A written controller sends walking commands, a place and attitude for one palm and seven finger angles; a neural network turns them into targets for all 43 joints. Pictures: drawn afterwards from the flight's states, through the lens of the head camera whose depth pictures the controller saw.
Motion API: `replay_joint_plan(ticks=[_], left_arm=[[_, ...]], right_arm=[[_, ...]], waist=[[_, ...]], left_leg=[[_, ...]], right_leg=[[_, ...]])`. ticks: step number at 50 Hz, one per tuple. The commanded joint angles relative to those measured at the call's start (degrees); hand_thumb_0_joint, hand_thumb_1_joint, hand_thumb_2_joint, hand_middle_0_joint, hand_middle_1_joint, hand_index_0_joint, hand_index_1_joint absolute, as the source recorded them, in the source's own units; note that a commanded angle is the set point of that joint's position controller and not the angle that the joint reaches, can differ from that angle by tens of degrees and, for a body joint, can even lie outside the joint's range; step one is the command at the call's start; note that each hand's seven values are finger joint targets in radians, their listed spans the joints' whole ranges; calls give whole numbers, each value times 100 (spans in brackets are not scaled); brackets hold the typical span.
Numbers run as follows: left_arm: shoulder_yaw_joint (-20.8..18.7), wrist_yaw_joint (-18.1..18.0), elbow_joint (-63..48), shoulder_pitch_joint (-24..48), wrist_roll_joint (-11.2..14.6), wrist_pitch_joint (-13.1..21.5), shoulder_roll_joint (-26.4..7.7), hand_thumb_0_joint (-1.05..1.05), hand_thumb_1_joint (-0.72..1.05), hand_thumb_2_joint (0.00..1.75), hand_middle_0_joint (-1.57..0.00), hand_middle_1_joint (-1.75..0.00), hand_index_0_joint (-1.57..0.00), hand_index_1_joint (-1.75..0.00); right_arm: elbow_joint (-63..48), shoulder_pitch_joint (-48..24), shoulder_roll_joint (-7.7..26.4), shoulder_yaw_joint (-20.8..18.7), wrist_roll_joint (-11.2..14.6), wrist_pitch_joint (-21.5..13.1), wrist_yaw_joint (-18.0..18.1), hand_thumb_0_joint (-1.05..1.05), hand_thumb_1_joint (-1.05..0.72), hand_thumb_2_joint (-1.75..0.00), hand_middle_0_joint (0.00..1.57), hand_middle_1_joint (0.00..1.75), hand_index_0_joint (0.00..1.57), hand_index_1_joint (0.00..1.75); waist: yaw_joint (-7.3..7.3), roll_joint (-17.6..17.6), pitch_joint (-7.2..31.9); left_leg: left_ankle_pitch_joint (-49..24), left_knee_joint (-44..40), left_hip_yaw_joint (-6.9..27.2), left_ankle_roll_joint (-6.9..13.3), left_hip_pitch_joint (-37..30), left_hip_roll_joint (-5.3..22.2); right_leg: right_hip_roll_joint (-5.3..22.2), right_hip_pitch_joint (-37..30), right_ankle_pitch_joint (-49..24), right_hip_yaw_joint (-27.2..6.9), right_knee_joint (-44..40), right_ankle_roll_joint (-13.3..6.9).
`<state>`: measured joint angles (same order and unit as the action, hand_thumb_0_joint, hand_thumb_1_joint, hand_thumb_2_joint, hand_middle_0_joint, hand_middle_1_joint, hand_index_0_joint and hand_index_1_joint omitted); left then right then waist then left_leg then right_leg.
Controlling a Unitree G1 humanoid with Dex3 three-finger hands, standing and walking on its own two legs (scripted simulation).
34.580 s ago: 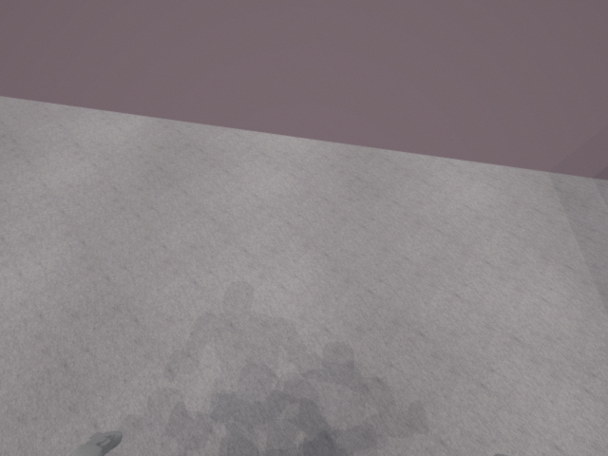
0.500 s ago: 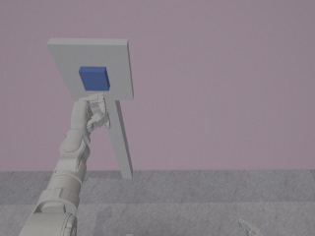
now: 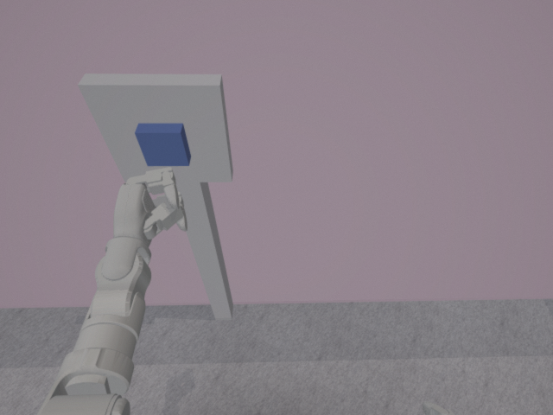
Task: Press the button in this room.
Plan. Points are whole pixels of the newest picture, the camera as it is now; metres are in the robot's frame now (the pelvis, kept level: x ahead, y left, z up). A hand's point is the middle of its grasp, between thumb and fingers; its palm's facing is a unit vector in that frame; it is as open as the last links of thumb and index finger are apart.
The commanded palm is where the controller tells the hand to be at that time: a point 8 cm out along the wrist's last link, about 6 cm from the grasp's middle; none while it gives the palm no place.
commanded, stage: aim a knuckle at the button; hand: left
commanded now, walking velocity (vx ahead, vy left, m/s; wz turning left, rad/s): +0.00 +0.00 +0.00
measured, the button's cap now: (165, 143) +0.50 +0.19 +0.12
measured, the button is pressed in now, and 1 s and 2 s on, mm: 0 8 0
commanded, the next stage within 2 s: press the button with the knuckle in 0.08 s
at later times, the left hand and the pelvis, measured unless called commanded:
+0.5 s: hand (176, 197) +0.42 +0.16 +0.08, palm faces +0.03 -1.00 +0.02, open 3.1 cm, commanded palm +0.39 +0.21 +0.09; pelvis -0.01 +0.00 +0.00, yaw +0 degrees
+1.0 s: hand (180, 181) +0.45 +0.16 +0.09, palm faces +0.04 -1.00 +0.00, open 2.8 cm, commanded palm +0.43 +0.21 +0.09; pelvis -0.01 +0.00 -0.01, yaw +0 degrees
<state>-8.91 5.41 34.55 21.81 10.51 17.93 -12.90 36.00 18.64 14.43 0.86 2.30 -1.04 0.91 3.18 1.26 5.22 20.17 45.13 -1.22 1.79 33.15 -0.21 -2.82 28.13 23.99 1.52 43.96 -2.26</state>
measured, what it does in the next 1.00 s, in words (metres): stands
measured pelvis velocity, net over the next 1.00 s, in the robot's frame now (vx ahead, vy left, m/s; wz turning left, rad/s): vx -0.01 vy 0.00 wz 0.00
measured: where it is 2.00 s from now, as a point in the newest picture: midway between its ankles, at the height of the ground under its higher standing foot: outside the picture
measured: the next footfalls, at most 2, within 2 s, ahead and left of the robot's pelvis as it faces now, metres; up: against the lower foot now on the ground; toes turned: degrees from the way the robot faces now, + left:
none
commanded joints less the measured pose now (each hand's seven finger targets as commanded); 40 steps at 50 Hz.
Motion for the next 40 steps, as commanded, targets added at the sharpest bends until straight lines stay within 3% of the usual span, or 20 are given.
replay_joint_plan(ticks=[1, 4, 8, 11, 14, 16, 19, 22, 25, 27, 29, 30, 34, 36, 37, 40], left_arm=[[-389, -71, -652, 2052, -13, 110, -1102, 0, 90, 90, -130, -150, -130, -150], [-299, -26, -610, 2295, -11, -60, -995, 0, 90, 90, -130, -150, -130, -150], [-432, -15, -1087, 2456, 69, 201, -1077, 0, 90, 90, -130, -150, -130, -150], [-387, -8, -1150, 2833, 41, 434, -1143, 0, 90, 90, -130, -150, -130, -150], [-220, 25, -665, 2924, -40, 400, -995, 0, 90, 90, -130, -150, -130, -150], [-211, 66, -323, 3094, -49, 291, -1040, 0, 90, 90, -130, -150, -130, -150], [-387, 107, 0, 3184, 2, 112, -1179, 0, 90, 90, -130, -150, -130, -150], [-586, 107, 36, 3380, 36, 165, -1365, 0, 90, 90, -130, -150, -130, -150], [-554, 72, -44, 3778, -16, 381, -1349, 0, 90, 90, -130, -150, -130, -150], [-546, 49, 12, 3828, -79, 506, -1383, 0, 90, 90, -130, -150, -130, -150], [-397, 42, 117, 3756, -112, 528, -1177, 0, 90, 90, -130, -150, -130, -150], [-347, 46, 287, 3774, -113, 494, -1119, 0, 90, 90, -130, -150, -130, -150], [-656, 41, 833, 3815, -111, 281, -1472, 0, 90, 90, -130, -150, -130, -150], [-785, 13, 755, 4037, -124, 302, -1610, 0, 90, 90, -130, -150, -130, -150], [-731, 6, 686, 4151, -165, 345, -1587, 0, 90, 90, -130, -150, -130, -150], [-656, -48, 762, 4418, -218, 496, -1470, 0, 90, 90, -130, -150, -130, -150]], right_arm=[[-702, -101, 850, -266, -1, -173, 67, 0, -90, -90, 20, 30, 20, 30], [-793, -159, 806, -243, 26, -137, 98, 0, -90, -90, 20, 30, 20, 30], [-838, -152, 768, -250, 1, -184, 98, 0, -90, -90, 20, 30, 20, 30], [-733, -105, 767, -247, -17, -221, 94, 0, -90, -90, 20, 30, 20, 30], [-637, -90, 791, -250, -5, -222, 84, 0, -90, -90, 20, 30, 20, 30], [-586, -21, 829, -253, -1, -189, 93, 0, -90, -90, 20, 30, 20, 30], [-605, -2, 849, -253, 12, -157, 116, 0, -90, -90, 20, 30, 20, 30], [-636, 54, 842, -244, -2, -137, 130, 0, -90, -90, 20, 30, 20, 30], [-582, 105, 825, -248, -27, -163, 96, 0, -90, -90, 20, 30, 20, 30], [-547, 179, 842, -263, -40, -154, 73, 0, -90, -90, 20, 30, 20, 30], [-528, 231, 848, -288, -46, -146, 35, 0, -90, -90, 20, 30, 20, 30], [-503, 259, 864, -289, -49, -135, 22, 0, -90, -90, 20, 30, 20, 30], [-504, 393, 933, -294, -48, -45, 42, 0, -90, -90, 20, 30, 20, 30], [-506, 444, 927, -298, -67, -25, 48, 0, -90, -90, 20, 30, 20, 30], [-524, 434, 904, -284, -60, -15, 47, 0, -90, -90, 20, 30, 20, 30], [-452, 496, 877, -292, -88, -20, 10, 0, -90, -90, 20, 30, 20, 30]], waist=[[41, -358, 1217], [5, -132, 1291], [-36, 24, 1813], [83, 20, 1776], [171, 206, 1480], [241, -62, 1337], [167, -19, 1505], [121, -165, 1781], [151, 209, 1844], [201, 177, 1934], [216, 337, 1943], [250, 282, 1858], [253, -241, 1685], [229, -122, 1813], [215, 89, 1856], [289, 256, 1839]], left_leg=[[-1093, -505, 236, 68, -1120, 5], [-992, -570, 197, 50, -1145, -16], [-1397, -463, 200, 44, -1482, 5], [-1404, -364, 227, 51, -1462, 16], [-1187, -373, 280, 22, -1437, 28], [-1024, -382, 316, 44, -1297, 26], [-960, -400, 270, 48, -1203, -8], [-1135, -359, 248, 59, -1162, -8], [-1230, -323, 296, 21, -1354, 11], [-1364, -262, 328, 22, -1435, 37], [-1489, -232, 356, -6, -1580, 56], [-1421, -223, 364, -7, -1532, 57], [-1217, -275, 300, 40, -1069, 36], [-1289, -250, 280, 51, -1066, 22], [-1345, -259, 280, 35, -1131, 26], [-1340, -195, 332, 15, -1297, 50]], right_leg=[[59, -56, -1789, -124, -728, 144], [101, -77, -1696, -133, -758, 134], [74, -232, -2053, -153, -650, 113], [50, -141, -2066, -177, -589, 122], [50, 244, -1758, -126, -614, 110], [47, 292, -1610, -125, -663, 122], [80, 172, -1607, -169, -691, 134], [82, -40, -1827, -197, -630, 141], [49, 171, -1760, -143, -533, 101], [31, 259, -1815, -131, -479, 93], [11, 457, -1799, -76, -436, 76], [3, 532, -1733, -66, -450, 82], [12, 314, -1739, -104, -516, 124], [14, 232, -1821, -134, -486, 120], [18, 272, -1834, -135, -457, 107], [-14, 560, -1662, -94, -426, 91]])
